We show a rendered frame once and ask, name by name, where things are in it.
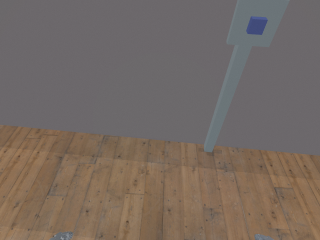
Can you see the panel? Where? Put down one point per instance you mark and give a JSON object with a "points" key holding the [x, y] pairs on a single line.
{"points": [[273, 10]]}

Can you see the button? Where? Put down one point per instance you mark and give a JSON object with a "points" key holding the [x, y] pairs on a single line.
{"points": [[256, 25]]}

